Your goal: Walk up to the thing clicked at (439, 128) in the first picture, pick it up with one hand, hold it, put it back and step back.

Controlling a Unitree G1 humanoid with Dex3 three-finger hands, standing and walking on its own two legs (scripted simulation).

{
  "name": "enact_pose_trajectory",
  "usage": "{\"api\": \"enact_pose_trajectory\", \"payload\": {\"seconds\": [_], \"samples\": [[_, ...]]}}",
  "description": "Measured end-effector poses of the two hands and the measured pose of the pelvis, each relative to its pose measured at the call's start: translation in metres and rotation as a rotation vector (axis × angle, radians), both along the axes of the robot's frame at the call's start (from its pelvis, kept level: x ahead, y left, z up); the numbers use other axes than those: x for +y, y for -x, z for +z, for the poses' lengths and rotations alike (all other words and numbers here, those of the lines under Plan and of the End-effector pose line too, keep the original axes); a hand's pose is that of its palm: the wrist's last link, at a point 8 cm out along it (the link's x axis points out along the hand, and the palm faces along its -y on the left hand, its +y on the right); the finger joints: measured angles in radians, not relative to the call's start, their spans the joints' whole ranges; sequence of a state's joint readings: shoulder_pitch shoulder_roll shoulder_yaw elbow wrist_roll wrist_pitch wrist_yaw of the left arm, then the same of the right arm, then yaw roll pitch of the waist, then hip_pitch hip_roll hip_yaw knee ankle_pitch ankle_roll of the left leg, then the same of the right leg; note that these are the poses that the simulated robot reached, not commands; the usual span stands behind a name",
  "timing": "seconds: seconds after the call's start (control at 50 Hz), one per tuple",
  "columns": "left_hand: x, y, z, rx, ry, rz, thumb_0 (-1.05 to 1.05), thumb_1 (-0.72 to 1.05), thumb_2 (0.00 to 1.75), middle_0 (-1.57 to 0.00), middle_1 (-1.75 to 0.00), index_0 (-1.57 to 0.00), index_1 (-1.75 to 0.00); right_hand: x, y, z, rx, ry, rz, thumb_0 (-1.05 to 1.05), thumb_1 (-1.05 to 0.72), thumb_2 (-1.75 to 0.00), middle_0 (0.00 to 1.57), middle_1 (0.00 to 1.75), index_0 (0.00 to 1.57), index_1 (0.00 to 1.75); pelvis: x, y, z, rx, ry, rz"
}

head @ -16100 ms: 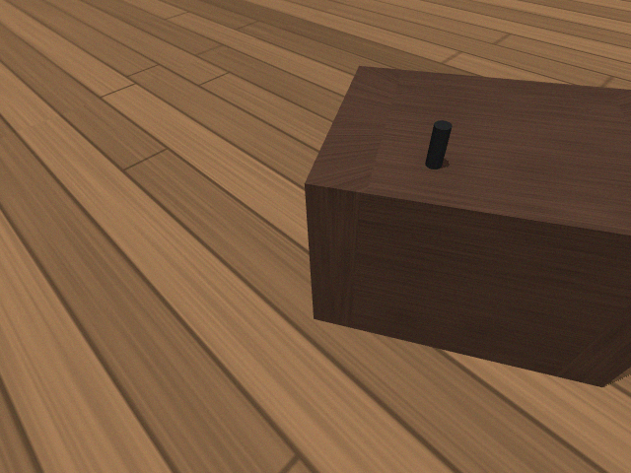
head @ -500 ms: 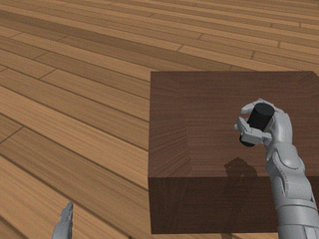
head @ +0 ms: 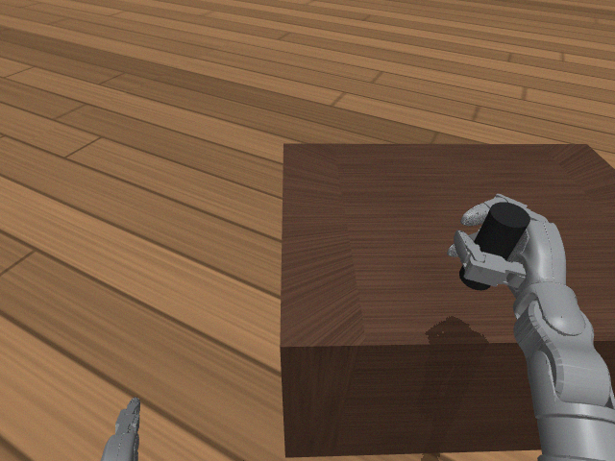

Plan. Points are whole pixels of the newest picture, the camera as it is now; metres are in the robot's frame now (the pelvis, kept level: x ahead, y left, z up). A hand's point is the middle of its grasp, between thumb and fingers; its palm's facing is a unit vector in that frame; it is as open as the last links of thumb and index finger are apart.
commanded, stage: hold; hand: right
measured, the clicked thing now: (491, 248) +0.34 -0.19 +0.16
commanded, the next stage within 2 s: none
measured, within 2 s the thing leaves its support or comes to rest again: neither
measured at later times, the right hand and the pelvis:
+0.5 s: hand (476, 241) +0.35 -0.18 +0.16, palm faces +0.15 +0.99 +0.00, open 5.1 cm; pelvis +0.01 +0.00 +0.00, yaw +0 degrees
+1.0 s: hand (486, 233) +0.35 -0.18 +0.17, palm faces +0.17 +0.99 -0.01, open 5.1 cm; pelvis +0.02 +0.00 +0.00, yaw +0 degrees
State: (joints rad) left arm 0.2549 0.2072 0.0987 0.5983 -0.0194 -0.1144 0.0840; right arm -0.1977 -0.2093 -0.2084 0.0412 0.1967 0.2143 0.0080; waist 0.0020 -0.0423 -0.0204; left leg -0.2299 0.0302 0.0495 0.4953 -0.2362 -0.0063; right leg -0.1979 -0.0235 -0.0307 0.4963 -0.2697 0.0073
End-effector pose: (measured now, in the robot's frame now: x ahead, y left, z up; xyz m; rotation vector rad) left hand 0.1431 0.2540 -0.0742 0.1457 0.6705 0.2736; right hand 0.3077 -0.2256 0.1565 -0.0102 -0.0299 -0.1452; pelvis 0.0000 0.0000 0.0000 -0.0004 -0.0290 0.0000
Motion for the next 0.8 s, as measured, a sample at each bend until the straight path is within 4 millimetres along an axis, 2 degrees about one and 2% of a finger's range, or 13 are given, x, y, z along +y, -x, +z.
{"api": "enact_pose_trajectory", "payload": {"seconds": [0.24, 0.36, 0.46, 0.6, 0.8], "samples": [[0.004, -0.016, 0.004, -0.019, -0.001, -0.008, -0.02, -0.52, 0.04, -0.06, -0.06, -0.06, -0.05, 0.002, -0.001, 0.011, -0.004, -0.002, 0.006, 0.0, -0.19, -1.13, 1.03, 1.13, 1.03, 1.13, 0.002, -0.009, 0.002, -0.002, 0.0, -0.007], [0.002, -0.018, -0.002, 0.006, 0.013, -0.006, -0.02, -0.52, 0.04, -0.06, -0.06, -0.06, -0.05, 0.002, -0.004, 0.005, 0.031, -0.009, 0.004, 0.0, -0.19, -1.13, 1.03, 1.13, 1.03, 1.13, 0.001, -0.012, 0.002, -0.001, -0.001, -0.009], [0.004, -0.021, 0.002, -0.008, -0.001, 0.0, -0.02, -0.52, 0.04, -0.06, -0.06, -0.06, -0.05, 0.001, -0.01, -0.001, 0.049, -0.011, -0.004, 0.0, -0.19, -1.13, 1.03, 1.13, 1.03, 1.13, 0.0, -0.013, 0.002, 0.003, -0.001, -0.006], [0.003, -0.022, 0.005, -0.01, -0.01, -0.004, -0.02, -0.53, 0.05, -0.06, -0.06, -0.06, -0.05, -0.006, -0.012, 0.009, 0.002, -0.005, -0.019, 0.0, -0.19, -1.13, 1.03, 1.13, 1.03, 1.13, -0.001, -0.017, 0.002, 0.002, -0.004, -0.004], [-0.004, -0.025, -0.001, -0.008, 0.029, -0.009, -0.02, -0.53, 0.05, -0.06, -0.06, -0.06, -0.05, 0.005, -0.013, 0.005, 0.047, -0.009, 0.027, 0.0, -0.19, -1.14, 1.03, 1.13, 1.03, 1.13, -0.004, -0.016, 0.003, 0.001, -0.004, -0.005]]}}
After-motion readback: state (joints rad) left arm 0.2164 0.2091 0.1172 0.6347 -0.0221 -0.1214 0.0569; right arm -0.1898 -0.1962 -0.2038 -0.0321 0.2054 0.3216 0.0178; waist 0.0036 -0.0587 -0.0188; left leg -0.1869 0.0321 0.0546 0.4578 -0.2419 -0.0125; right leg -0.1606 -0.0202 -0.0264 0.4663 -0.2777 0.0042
